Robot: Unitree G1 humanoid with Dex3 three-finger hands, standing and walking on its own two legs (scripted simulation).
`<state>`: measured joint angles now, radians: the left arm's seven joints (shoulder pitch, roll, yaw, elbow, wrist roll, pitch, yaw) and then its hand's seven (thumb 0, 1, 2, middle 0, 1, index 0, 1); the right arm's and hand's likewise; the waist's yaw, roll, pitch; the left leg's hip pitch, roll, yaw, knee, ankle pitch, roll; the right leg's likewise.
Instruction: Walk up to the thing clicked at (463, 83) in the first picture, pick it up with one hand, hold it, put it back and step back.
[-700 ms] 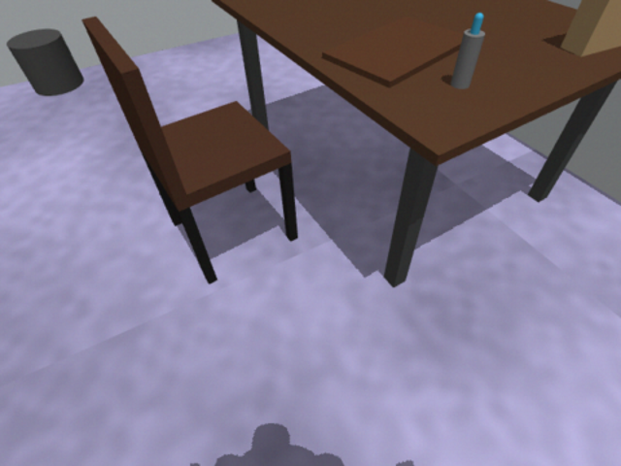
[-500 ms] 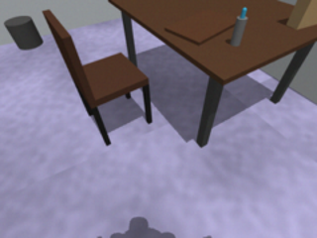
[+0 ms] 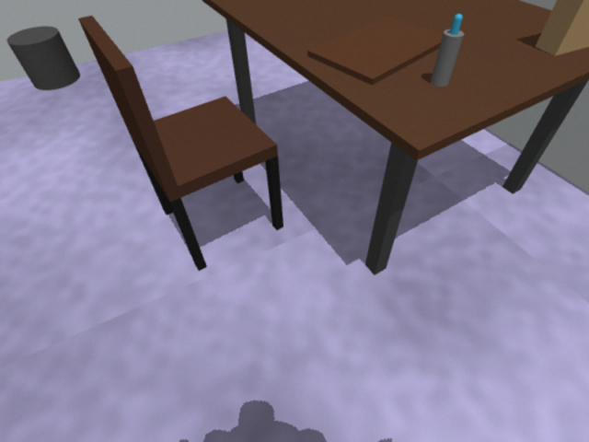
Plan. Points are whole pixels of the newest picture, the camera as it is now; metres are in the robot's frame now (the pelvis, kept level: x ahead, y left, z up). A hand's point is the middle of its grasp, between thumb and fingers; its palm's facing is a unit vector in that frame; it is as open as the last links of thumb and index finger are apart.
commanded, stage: stand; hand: right
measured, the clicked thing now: (448, 50) +1.06 -0.40 +0.03
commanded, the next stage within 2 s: walk up in 0.42 s
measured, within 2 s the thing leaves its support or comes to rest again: neither
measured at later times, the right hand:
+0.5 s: hand out of the picture +0.07 -0.26 -0.15, palm faces -0.03 +0.93 -0.37, open 7.3 cm
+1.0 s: hand out of the picture +0.22 -0.45 -0.14, palm faces -0.23 +0.82 -0.53, open 7.3 cm
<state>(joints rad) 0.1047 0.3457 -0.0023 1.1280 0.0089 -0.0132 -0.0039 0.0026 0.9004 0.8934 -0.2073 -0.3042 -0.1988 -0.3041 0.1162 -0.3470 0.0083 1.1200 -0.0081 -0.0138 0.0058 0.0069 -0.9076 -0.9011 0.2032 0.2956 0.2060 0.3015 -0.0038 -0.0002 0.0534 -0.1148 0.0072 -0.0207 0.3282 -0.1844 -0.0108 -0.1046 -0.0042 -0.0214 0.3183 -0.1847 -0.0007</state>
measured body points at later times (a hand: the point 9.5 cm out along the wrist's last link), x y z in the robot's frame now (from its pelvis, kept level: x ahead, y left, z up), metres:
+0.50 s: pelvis +0.00 -0.01 -0.01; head +0.02 +0.01 +0.44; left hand +0.08 +0.31 -0.13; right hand +0.07 -0.31 -0.13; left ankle +0.00 +0.13 -0.75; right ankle -0.02 -0.12 -0.73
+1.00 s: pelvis +0.11 -0.15 -0.02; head +0.12 -0.13 +0.43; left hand +0.11 +0.16 -0.14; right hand +0.24 -0.49 -0.10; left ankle +0.14 -0.05 -0.71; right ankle +0.14 -0.26 -0.75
